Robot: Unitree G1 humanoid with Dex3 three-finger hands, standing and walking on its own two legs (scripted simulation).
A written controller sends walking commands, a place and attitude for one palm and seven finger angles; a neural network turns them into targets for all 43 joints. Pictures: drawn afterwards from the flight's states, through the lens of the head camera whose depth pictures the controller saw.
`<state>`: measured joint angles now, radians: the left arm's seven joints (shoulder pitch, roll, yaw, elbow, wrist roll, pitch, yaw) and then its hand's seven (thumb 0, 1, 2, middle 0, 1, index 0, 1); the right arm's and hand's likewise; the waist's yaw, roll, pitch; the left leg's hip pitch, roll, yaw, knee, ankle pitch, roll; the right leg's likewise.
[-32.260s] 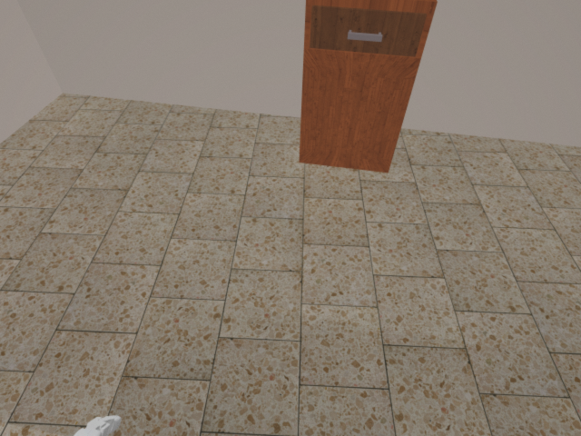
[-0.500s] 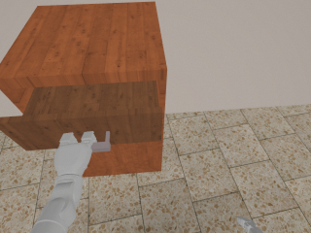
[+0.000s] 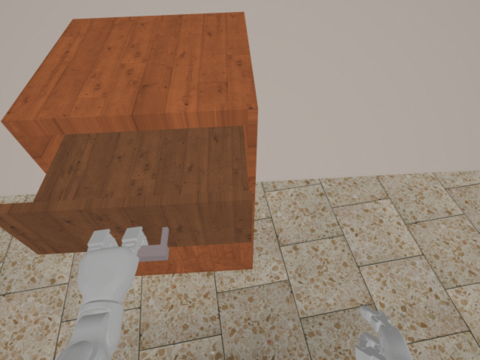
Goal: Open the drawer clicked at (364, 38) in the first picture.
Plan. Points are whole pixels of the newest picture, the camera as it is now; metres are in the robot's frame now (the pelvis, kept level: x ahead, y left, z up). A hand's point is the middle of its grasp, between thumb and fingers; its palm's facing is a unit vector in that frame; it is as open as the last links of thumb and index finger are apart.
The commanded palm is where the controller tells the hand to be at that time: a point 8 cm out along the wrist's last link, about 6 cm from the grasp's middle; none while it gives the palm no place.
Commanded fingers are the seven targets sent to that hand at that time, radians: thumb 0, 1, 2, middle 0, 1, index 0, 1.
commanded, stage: pull the drawer open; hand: left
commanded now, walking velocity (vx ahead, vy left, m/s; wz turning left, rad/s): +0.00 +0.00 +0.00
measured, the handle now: (131, 244) +0.32 +0.22 -0.01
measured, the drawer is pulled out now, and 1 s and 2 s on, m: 0.18 0.30 0.30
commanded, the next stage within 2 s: open the thumb to release the handle in 1.24 s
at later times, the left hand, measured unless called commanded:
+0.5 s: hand (118, 307) +0.21 +0.22 -0.03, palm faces +0.00 -0.08 -1.00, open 5.6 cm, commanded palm +0.17 +0.23 +0.02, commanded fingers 0.00 0.90 0.90 -0.40 -1.35 -0.40 -1.35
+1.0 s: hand (108, 357) +0.14 +0.21 -0.03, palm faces -0.02 -0.11 -0.99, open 5.7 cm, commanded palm +0.10 +0.23 +0.02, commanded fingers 0.00 0.90 0.90 -0.40 -1.35 -0.40 -1.35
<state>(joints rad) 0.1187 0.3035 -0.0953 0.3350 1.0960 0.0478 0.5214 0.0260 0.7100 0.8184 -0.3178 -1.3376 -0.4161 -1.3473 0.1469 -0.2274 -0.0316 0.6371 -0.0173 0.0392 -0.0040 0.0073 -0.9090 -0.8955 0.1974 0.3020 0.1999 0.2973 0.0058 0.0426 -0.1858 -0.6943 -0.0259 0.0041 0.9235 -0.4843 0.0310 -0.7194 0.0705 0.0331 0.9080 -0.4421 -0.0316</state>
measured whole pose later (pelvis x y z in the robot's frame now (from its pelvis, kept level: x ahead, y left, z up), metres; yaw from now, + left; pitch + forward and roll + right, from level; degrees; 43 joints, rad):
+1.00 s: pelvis +0.00 -0.01 -0.02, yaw +0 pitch +14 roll +0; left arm 0.63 0.31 -0.09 -0.05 1.11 -0.04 0.58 0.04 0.72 0.76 -0.30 -1.32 -0.41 -1.34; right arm 0.10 -0.22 -0.01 0.55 -0.04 0.06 0.05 0.01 -0.91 -0.90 0.20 0.30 0.20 0.30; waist 0.05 0.03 -0.20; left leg -0.74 -0.02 0.01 1.02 -0.54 0.02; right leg -0.77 0.08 0.04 1.03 -0.50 -0.04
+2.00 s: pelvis -0.02 -0.02 -0.02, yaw +1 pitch +13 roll +1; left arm 0.51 0.31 -0.09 0.01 1.09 -0.01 0.57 0.00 -0.44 0.32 -0.32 -1.20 -0.32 -1.21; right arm 0.11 -0.24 -0.02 0.56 -0.04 0.05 0.00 0.01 -0.91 -0.90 0.20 0.30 0.20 0.30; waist 0.06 0.04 -0.18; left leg -0.76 -0.03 -0.01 1.03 -0.50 0.01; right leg -0.80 0.07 0.01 1.04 -0.48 -0.06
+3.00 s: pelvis -0.01 +0.00 +0.02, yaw +2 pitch +7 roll +0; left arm 0.52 0.39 -0.11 -0.22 0.99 0.06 0.36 0.00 -0.49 0.30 -0.35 -1.21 -0.46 -1.23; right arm 0.13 -0.23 0.01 0.55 -0.01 0.05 -0.01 0.01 -0.91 -0.90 0.20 0.30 0.20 0.30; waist 0.09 0.07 -0.13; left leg -0.51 -0.04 -0.02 0.82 -0.43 0.02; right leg -0.53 0.05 0.01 0.81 -0.41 -0.04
